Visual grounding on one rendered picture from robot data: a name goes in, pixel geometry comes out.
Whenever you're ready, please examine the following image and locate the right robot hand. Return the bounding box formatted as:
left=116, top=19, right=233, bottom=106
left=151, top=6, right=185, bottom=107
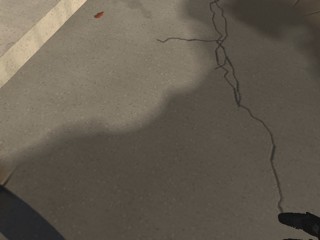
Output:
left=278, top=212, right=320, bottom=240

